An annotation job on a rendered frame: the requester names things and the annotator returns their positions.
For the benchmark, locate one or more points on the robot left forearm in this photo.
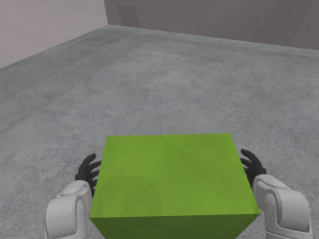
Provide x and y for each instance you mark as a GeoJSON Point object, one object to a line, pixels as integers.
{"type": "Point", "coordinates": [65, 216]}

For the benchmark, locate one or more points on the robot right hand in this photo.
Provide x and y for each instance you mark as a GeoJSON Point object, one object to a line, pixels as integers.
{"type": "Point", "coordinates": [254, 167]}

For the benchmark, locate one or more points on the robot right forearm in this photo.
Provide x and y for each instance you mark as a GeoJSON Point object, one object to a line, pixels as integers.
{"type": "Point", "coordinates": [286, 212]}

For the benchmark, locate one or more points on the robot left hand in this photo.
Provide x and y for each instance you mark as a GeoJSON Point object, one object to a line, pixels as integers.
{"type": "Point", "coordinates": [84, 172]}

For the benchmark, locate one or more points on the carton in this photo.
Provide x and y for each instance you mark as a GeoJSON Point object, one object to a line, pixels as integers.
{"type": "Point", "coordinates": [172, 186]}

